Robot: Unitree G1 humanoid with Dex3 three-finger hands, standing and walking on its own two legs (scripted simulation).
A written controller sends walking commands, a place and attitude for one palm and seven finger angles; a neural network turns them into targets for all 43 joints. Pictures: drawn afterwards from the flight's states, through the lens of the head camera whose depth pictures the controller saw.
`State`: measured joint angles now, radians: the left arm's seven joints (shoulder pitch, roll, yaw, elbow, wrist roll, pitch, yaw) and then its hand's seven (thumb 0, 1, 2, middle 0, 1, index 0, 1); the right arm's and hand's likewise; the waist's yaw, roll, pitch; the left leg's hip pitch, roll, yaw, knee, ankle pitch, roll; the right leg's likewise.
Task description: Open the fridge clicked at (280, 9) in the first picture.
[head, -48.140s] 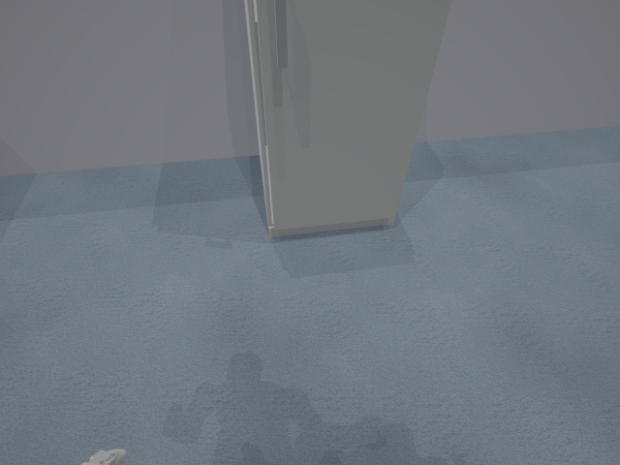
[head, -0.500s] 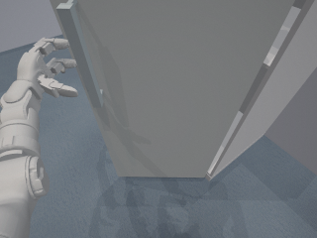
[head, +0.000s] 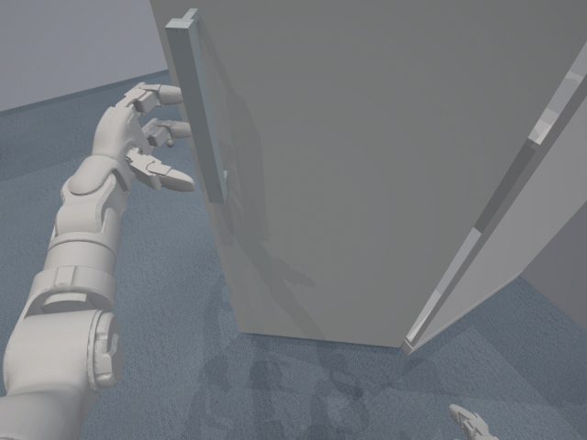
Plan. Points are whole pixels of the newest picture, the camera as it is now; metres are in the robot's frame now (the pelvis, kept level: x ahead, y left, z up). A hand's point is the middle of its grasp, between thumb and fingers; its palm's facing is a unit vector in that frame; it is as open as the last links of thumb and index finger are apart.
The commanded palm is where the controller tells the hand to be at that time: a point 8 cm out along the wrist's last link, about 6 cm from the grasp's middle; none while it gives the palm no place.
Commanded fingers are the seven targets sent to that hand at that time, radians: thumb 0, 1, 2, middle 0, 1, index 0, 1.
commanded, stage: slide the fingers in behind the handle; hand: left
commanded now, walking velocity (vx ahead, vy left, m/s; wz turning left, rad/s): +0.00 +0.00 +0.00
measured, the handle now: (207, 119) +0.52 +0.14 +0.17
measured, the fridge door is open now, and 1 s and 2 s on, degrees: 53 53 53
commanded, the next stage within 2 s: move the hooked fingers beside the handle in 0.26 s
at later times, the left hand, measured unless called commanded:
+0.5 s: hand (185, 145) +0.44 +0.16 +0.19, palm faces -0.02 -1.00 -0.02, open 14.5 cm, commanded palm +0.42 +0.20 +0.18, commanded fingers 0.00 -0.50 0.30 -0.30 -1.20 -0.30 -1.20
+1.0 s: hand (173, 139) +0.46 +0.18 +0.18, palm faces -0.05 -1.00 -0.01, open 14.0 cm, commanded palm +0.43 +0.24 +0.18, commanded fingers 0.00 -0.50 0.30 -0.30 -1.20 -0.30 -1.20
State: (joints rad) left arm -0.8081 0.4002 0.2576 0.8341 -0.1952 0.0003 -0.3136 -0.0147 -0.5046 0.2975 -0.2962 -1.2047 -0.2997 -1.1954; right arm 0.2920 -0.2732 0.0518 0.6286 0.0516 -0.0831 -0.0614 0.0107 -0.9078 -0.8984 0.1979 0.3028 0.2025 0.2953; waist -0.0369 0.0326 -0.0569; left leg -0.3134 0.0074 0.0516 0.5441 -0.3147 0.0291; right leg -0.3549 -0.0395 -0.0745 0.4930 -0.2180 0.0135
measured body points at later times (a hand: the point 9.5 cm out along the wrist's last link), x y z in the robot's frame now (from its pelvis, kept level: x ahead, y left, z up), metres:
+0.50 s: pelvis +0.00 -0.02 +0.00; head +0.02 -0.03 +0.45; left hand +0.44 +0.21 +0.19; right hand +0.10 -0.28 -0.11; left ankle -0.02 +0.09 -0.73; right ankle +0.02 -0.13 -0.73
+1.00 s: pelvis +0.00 -0.02 +0.00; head +0.03 -0.02 +0.45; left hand +0.45 +0.23 +0.19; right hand +0.07 -0.28 -0.11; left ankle -0.02 +0.09 -0.73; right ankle +0.02 -0.13 -0.73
